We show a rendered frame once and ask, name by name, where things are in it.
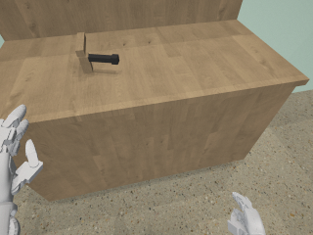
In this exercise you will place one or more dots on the robot left forearm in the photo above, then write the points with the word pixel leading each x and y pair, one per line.
pixel 9 225

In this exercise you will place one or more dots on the counter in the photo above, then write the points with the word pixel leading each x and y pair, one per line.
pixel 193 88

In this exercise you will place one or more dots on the right robot hand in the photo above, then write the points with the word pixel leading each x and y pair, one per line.
pixel 247 222

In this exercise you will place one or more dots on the tap lever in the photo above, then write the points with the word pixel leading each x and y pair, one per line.
pixel 98 58

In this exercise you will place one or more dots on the left robot hand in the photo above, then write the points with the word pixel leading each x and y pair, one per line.
pixel 11 132

